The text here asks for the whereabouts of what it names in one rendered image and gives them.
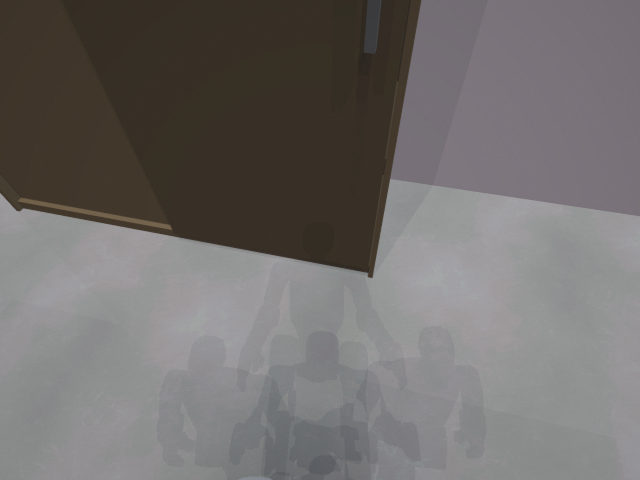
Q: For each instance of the wardrobe door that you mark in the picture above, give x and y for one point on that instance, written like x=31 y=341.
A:
x=258 y=123
x=61 y=140

